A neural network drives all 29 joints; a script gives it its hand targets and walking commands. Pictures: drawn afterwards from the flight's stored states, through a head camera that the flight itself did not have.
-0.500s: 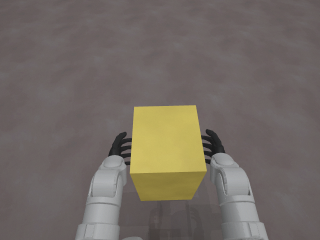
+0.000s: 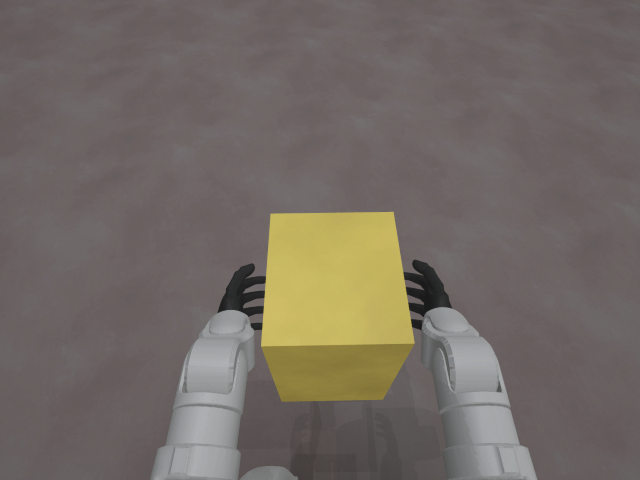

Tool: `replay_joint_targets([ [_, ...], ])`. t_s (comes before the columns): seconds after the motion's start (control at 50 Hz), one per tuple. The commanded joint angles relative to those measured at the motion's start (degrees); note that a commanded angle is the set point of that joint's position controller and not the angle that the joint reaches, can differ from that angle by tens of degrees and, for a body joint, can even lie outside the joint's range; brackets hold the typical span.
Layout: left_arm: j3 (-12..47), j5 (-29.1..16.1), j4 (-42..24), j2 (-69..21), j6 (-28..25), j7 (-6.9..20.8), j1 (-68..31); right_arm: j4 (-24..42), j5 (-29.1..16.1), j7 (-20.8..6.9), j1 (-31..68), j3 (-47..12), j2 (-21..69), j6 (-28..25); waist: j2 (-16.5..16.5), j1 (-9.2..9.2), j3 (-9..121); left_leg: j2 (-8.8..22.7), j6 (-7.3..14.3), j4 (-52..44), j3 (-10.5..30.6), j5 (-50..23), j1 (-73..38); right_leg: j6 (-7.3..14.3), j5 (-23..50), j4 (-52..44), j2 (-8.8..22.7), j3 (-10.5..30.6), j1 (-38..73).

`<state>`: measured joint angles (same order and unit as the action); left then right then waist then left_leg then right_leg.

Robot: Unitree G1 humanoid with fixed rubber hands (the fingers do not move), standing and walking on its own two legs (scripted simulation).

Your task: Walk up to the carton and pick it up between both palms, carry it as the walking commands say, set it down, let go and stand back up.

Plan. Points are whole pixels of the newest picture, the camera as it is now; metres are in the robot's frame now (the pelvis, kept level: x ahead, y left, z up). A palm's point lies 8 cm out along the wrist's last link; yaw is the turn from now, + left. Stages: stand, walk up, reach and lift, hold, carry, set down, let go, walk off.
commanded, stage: carry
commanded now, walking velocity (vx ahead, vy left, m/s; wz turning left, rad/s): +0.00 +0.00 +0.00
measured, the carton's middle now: (332, 315) +0.34 +0.00 -0.05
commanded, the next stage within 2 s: none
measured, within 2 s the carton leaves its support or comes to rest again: neither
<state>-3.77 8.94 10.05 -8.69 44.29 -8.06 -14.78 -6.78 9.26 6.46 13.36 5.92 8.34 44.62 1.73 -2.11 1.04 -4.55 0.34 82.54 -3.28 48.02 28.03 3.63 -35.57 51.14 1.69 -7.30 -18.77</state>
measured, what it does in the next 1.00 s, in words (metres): walks ahead: left foot, then right foot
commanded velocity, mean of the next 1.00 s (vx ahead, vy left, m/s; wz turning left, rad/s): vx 0.00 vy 0.00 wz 0.00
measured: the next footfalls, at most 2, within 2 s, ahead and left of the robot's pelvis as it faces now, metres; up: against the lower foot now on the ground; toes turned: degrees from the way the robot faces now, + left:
left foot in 0.10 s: +0.15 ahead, +0.07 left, +0.00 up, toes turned +0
right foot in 0.42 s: +0.47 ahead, -0.04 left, +0.00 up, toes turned -8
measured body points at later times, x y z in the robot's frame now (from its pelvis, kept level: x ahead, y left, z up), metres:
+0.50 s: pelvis +0.38 +0.04 -0.01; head +0.41 +0.04 +0.44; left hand +0.70 +0.14 +0.01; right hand +0.68 -0.12 +0.01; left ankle +0.16 +0.08 -0.60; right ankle +0.43 -0.03 -0.69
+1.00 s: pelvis +0.70 +0.07 -0.02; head +0.75 +0.07 +0.43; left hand +1.03 +0.18 +0.01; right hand +1.01 -0.08 +0.01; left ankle +0.48 +0.12 -0.68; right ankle +0.75 -0.01 -0.70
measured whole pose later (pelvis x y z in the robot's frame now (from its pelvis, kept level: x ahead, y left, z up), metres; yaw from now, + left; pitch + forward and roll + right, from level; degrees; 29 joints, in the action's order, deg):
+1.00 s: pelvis +0.70 +0.07 -0.02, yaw -2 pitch +6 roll -4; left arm -2.5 8.9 4.3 -8.7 43.5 -7.6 -14.9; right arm 0.9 9.3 7.0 13.0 5.0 8.3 45.4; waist -4.1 1.2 0.6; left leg -0.4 3.5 51.0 -4.4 43.2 8.8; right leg 4.1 -21.4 52.8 -2.7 -9.9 -36.9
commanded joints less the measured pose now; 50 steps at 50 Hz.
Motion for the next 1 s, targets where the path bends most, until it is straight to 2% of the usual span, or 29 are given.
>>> replay_joint_targets([
  [0.0, 38.0, -18.2, -15.8, -60.0, -5.6, 15.7, -36.0, 5.7, -17.4, -15.0, 31.7, -35.1, 61.6, -5.9, 2.3, -0.90, 20.4, 4.1, 1.8, -17.5, 9.2, -0.9, 30.1, 9.1, 85.9, -10.6, 15.1, 27.0, 41.2],
  [0.06, 39.8, -20.2, -19.1, -58.5, -5.0, 16.9, -40.4, 10.3, -16.2, -14.2, 34.0, -36.2, 61.4, -5.5, 8.8, 2.23, 27.2, 0.9, 1.6, -51.7, -3.9, -45.9, -12.3, 1.5, 74.2, -3.1, 5.5, 5.9, 17.8],
  [0.08, 38.8, -19.5, -16.3, -57.9, -4.2, 16.6, -41.9, 6.6, -14.4, -14.2, 33.1, -34.1, 60.5, -5.0, 4.2, 4.55, 29.0, 6.4, 5.6, -50.9, 1.9, -72.5, -28.7, -1.6, 59.4, 7.1, 3.9, 3.9, 4.3],
  [0.1, 40.0, -20.4, -17.5, -58.2, -4.0, 16.5, -40.4, 7.3, -15.0, -14.2, 31.4, -33.8, 58.6, -4.9, -15.7, 3.50, 32.8, 25.3, 16.0, -50.2, 26.5, -126.4, -42.5, -6.5, 11.7, 24.6, -3.4, 3.5, -10.1],
  [0.12, 39.1, -19.6, -16.1, -58.2, -3.8, 16.8, -41.3, 9.4, -15.8, -13.8, 34.7, -34.6, 58.3, -4.8, -19.3, 3.56, 34.5, 26.1, 18.7, -46.2, 26.5, -142.6, -48.8, -5.7, 2.5, 29.7, -4.5, 7.6, -12.1],
  [0.16, 40.0, -20.3, -14.9, -59.1, -4.3, 16.7, -42.4, 6.9, -15.9, -14.4, 34.0, -34.2, 59.2, -4.4, -16.4, 3.49, 25.3, 20.3, 10.4, -47.4, 21.5, -133.0, -49.5, -4.7, 2.9, 33.8, -5.1, 7.6, -23.0],
  [0.22, 40.1, -20.8, -16.3, -60.0, -4.6, 16.6, -38.5, 10.2, -17.3, -13.8, 31.5, -37.1, 60.9, -5.1, -17.0, 4.60, 28.2, 19.1, 9.5, -42.6, 19.8, -127.5, -62.6, -2.5, -0.1, 39.6, -2.6, 5.4, -42.2],
  [0.28, 39.2, -20.3, -15.1, -60.7, -5.0, 15.7, -34.5, 19.0, -20.8, -13.7, 37.5, -42.0, 60.1, -5.8, -11.0, 5.04, 24.3, 15.5, 6.3, -42.0, 16.6, -122.0, -64.2, -2.0, -3.6, 32.6, -2.9, 1.8, -50.9],
  [0.32, 38.9, -20.3, -20.0, -58.8, -5.0, 15.1, -33.4, 20.1, -21.7, -13.7, 35.1, -43.5, 60.5, -4.4, -4.1, 5.06, 27.7, 12.4, 3.0, -45.0, 10.9, -118.6, -57.6, -1.4, 6.1, 15.7, -5.0, -3.1, -39.1],
  [0.36, 37.1, -18.8, -19.8, -57.0, -4.0, 14.9, -35.1, 18.8, -21.9, -13.9, 37.5, -43.3, 59.3, -2.8, -4.9, 3.25, 26.8, 8.6, 0.0, -41.1, 1.5, -116.7, -39.0, -1.6, 25.9, -7.6, -9.5, -8.1, -12.8],
  [0.38, 36.6, -18.4, -19.1, -56.6, -3.7, 15.0, -35.3, 20.5, -22.2, -14.4, 38.5, -43.7, 58.1, -2.6, -3.4, 2.61, 26.2, 8.6, -0.5, -36.4, 1.8, -116.4, -33.1, -1.2, 32.5, -12.4, -11.6, -9.7, -3.6],
  [0.4, 34.0, -15.4, -14.4, -56.9, -2.9, 14.8, -32.1, 14.4, -21.3, -14.9, 34.8, -41.2, 57.5, -2.0, -6.3, 0.72, 27.4, 8.8, -2.1, -29.2, 0.0, -110.5, -25.3, 1.1, 43.9, -18.1, -9.4, -7.7, 8.9],
  [0.42, 33.3, -14.9, -13.3, -56.8, -3.1, 14.9, -28.5, 10.2, -20.6, -15.3, 30.7, -39.7, 58.1, -1.4, -3.5, -2.26, 31.8, 6.7, -4.8, -11.0, -2.7, -89.0, -13.8, 11.0, 74.8, -16.5, 1.6, 7.8, 24.5],
  [0.44, 33.1, -13.2, -9.6, -57.8, -2.9, 15.0, -25.5, 6.9, -19.7, -16.1, 28.3, -39.0, 61.0, -1.4, 14.0, -2.08, 37.1, -4.3, -7.3, 6.5, 1.1, -21.7, -0.2, 21.3, 109.1, -15.2, 20.1, 33.6, 37.5],
  [0.46, 33.4, -11.7, -8.5, -57.9, -3.8, 14.6, -21.4, 7.9, -20.5, -17.1, 28.4, -40.1, 60.7, -2.3, 13.9, -2.29, 40.5, -2.2, -4.8, 10.9, 8.5, -11.0, 4.8, 25.9, 108.1, -13.8, 23.2, 40.0, 41.6],
  [0.52, 34.6, -11.9, -9.8, -59.7, -5.7, 15.0, -29.3, 6.4, -19.8, -18.3, 33.5, -37.9, 61.0, -5.4, -1.3, -1.80, 25.5, 0.9, -0.7, 5.6, 12.1, -7.2, 12.1, 21.4, 86.4, -19.0, 20.0, 39.5, 27.3],
  [0.56, 36.6, -14.2, -9.1, -61.4, -6.2, 15.8, -28.6, 1.4, -17.2, -17.9, 27.0, -35.6, 61.3, -5.8, -1.0, -1.23, 21.0, 3.0, -0.5, -8.1, 11.6, -0.1, 15.8, 16.6, 83.2, -15.4, 16.7, 33.9, 25.7],
  [0.6, 40.0, -17.3, -13.4, -61.3, -7.3, 16.4, -33.6, 4.3, -16.9, -16.8, 28.7, -35.5, 61.1, -7.4, 0.4, 0.02, 25.2, 4.9, -0.2, -28.3, 10.1, -5.0, 11.5, 11.9, 81.9, -12.9, 14.8, 26.4, 28.3],
  [0.64, 40.7, -19.0, -12.2, -62.9, -7.2, 17.4, -35.3, 10.7, -16.1, -15.6, 34.8, -37.0, 60.6, -8.1, 11.6, 0.59, 26.6, 4.1, 0.2, -49.2, 4.9, -20.1, -3.3, 6.3, 78.4, -11.9, 9.8, 14.1, 22.3],
  [0.66, 39.9, -17.9, -10.6, -62.8, -7.1, 17.4, -34.5, 8.9, -15.1, -15.5, 33.9, -36.3, 62.0, -8.2, 12.0, 1.60, 28.5, 3.8, -0.3, -57.2, 1.7, -33.2, -13.8, 4.2, 75.8, -9.4, 7.8, 9.8, 19.1],
  [0.68, 40.4, -19.5, -12.9, -62.2, -7.4, 17.6, -36.6, 10.4, -15.5, -15.5, 35.8, -37.2, 61.3, -8.5, 8.3, 2.95, 34.1, 9.3, 3.1, -55.2, 5.3, -61.8, -29.7, -0.2, 61.8, -4.0, 6.3, 6.7, 8.0],
  [0.7, 40.0, -19.4, -14.0, -61.1, -7.1, 17.7, -38.4, 6.3, -15.1, -15.4, 34.1, -37.0, 61.8, -7.7, -4.1, 3.46, 37.3, 19.9, 10.6, -46.7, 15.0, -109.1, -43.4, -4.0, 34.9, 3.6, 3.2, 6.0, -5.9],
  [0.72, 40.6, -20.4, -16.2, -62.4, -7.2, 17.8, -42.7, 11.4, -16.5, -14.8, 38.1, -38.6, 60.7, -8.3, -18.9, 3.93, 36.5, 26.1, 14.7, -42.8, 20.3, -140.9, -52.9, -5.4, 1.6, 14.2, -2.3, 4.9, -17.5],
  [0.76, 40.5, -19.2, -15.4, -60.9, -7.1, 17.3, -41.4, 8.6, -15.8, -14.8, 35.7, -38.4, 61.4, -7.1, -12.5, 3.89, 32.1, 23.2, 11.8, -43.9, 18.5, -134.3, -56.9, -4.0, -0.6, 20.8, -2.5, 4.2, -25.7],
  [0.84, 41.0, -20.5, -16.6, -61.0, -5.3, 16.3, -34.9, 14.5, -18.8, -14.2, 32.2, -41.7, 60.1, -5.0, -17.6, 5.22, 26.8, 18.7, 6.1, -41.3, 15.7, -131.7, -71.0, -1.8, -5.8, 31.7, -2.8, 0.7, -51.5],
  [0.88, 40.3, -19.9, -18.7, -58.8, -4.9, 15.8, -31.4, 16.7, -19.4, -14.3, 30.3, -42.5, 59.0, -4.5, -10.4, 5.67, 27.4, 15.1, 5.6, -41.7, 12.2, -126.3, -69.1, -1.6, -4.6, 21.7, -3.6, -2.4, -49.1],
  [0.92, 41.1, -21.0, -20.1, -59.3, -4.6, 15.7, -35.7, 21.8, -20.4, -14.1, 36.5, -43.9, 58.2, -4.2, -5.8, 4.54, 28.1, 11.8, 3.0, -41.2, 6.2, -127.8, -60.0, -0.9, 7.8, 4.8, -5.7, -7.0, -34.9],
  [0.96, 37.7, -18.3, -20.2, -56.5, -3.1, 15.0, -31.7, 18.8, -20.9, -14.3, 33.5, -42.1, 57.6, -2.3, -2.6, 1.11, 28.9, 6.7, -2.2, -29.6, -2.4, -125.0, -35.0, -2.0, 29.5, -16.4, -12.7, -14.2, 0.4],
  [0.98, 37.2, -17.2, -18.6, -57.5, -3.0, 15.2, -28.7, 17.8, -21.1, -14.8, 31.9, -42.0, 57.6, -2.3, -2.3, -2.15, 33.1, 6.7, -3.6, -11.3, -5.1, -109.1, -22.0, 3.2, 50.8, -25.6, -6.4, -4.4, 17.9],
])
